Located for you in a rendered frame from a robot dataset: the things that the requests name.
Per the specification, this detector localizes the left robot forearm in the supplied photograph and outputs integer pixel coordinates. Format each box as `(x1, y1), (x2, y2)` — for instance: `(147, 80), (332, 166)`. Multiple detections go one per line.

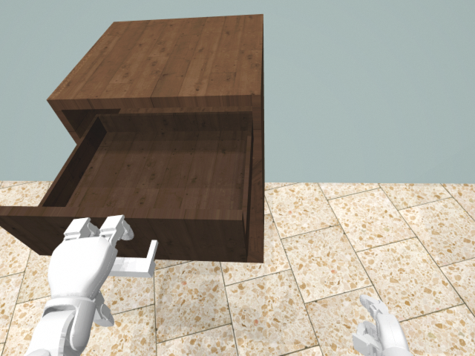
(23, 296), (96, 356)

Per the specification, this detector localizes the drawer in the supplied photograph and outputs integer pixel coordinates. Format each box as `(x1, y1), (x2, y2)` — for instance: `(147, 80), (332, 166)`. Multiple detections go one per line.
(0, 111), (254, 263)

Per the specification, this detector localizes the cabinet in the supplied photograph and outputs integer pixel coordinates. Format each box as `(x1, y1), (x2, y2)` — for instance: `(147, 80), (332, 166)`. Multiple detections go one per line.
(47, 14), (265, 263)

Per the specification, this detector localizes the robot right hand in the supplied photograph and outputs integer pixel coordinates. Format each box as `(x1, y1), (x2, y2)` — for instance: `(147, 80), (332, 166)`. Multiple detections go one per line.
(352, 294), (410, 356)

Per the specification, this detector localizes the robot left hand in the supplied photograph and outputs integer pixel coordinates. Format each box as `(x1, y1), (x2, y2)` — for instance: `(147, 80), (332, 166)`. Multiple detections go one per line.
(47, 215), (134, 327)

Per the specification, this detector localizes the handle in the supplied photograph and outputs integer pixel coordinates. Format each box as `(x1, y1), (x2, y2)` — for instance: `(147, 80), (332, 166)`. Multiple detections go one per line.
(109, 240), (158, 278)

